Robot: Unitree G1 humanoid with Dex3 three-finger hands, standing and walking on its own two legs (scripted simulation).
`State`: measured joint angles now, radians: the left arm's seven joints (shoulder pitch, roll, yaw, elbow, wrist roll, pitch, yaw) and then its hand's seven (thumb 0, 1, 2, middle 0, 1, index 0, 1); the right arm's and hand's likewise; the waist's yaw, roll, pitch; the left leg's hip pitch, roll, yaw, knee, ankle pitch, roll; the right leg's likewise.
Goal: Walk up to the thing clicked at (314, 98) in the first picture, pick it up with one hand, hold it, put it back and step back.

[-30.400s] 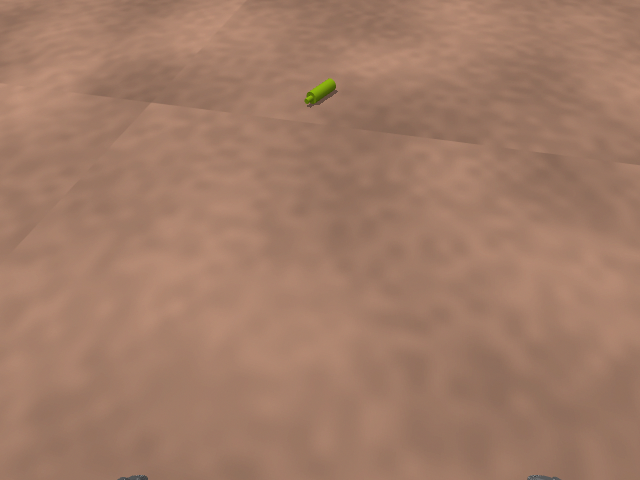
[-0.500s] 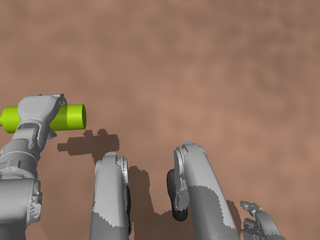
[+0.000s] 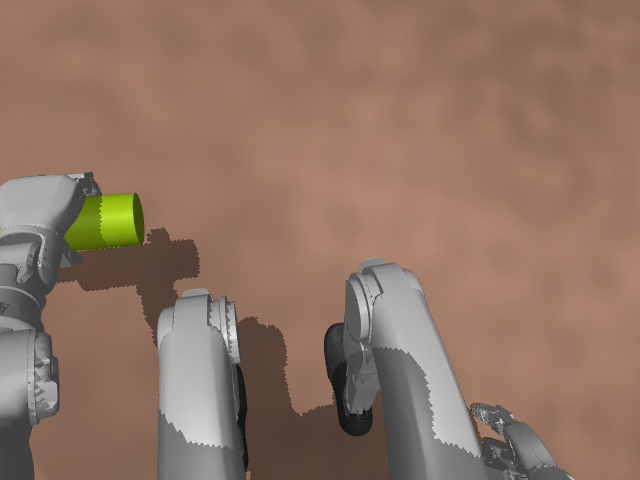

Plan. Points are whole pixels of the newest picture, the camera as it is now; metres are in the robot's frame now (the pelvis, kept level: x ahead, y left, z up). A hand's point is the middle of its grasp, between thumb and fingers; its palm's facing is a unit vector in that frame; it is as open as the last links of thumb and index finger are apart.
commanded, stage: crouch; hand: left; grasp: from above
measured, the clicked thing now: (43, 226) +0.43 +0.32 -0.19
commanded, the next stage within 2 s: lower in 0.18 s
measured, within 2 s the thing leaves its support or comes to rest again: neither
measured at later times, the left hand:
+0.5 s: hand (71, 233) +0.43 +0.30 -0.22, palm faces -0.51 -0.06 -0.86, open 10.0 cm
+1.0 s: hand (86, 230) +0.44 +0.30 -0.28, palm faces -0.48 -0.08 -0.88, open 10.0 cm
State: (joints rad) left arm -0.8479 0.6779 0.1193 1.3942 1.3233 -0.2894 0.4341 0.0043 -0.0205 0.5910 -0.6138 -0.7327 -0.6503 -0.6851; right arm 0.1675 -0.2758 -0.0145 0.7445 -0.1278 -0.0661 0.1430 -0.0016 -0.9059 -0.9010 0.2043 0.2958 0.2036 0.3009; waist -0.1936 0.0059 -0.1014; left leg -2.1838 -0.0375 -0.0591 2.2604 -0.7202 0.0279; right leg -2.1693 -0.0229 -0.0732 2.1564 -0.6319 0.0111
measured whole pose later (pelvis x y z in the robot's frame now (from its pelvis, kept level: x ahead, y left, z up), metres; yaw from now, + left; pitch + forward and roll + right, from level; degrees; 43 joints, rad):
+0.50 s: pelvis +0.00 +0.00 -0.03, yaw -1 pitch +36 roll -8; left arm -0.92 0.76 0.13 1.51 1.34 -0.31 0.45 0.00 -0.07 0.65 -0.65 -0.72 -0.68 -0.68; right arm 0.14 -0.29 0.04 0.76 -0.15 -0.08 0.15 0.00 -0.91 -0.90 0.20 0.30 0.20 0.30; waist -0.22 -0.01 -0.05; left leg -2.27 -0.04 -0.08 2.38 -0.74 0.03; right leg -2.25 -0.02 -0.09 2.26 -0.64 0.01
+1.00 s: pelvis +0.01 +0.00 -0.07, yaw -4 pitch +34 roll -10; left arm -0.93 0.84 0.21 1.60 1.38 -0.31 0.55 0.00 -0.09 0.68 -0.67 -0.67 -0.70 -0.63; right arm 0.11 -0.29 0.08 0.74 -0.20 -0.12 0.20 0.00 -0.91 -0.90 0.20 0.30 0.20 0.30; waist -0.27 -0.04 0.02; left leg -2.34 -0.03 -0.10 2.51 -0.76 0.03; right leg -2.31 -0.01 -0.12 2.36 -0.64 0.02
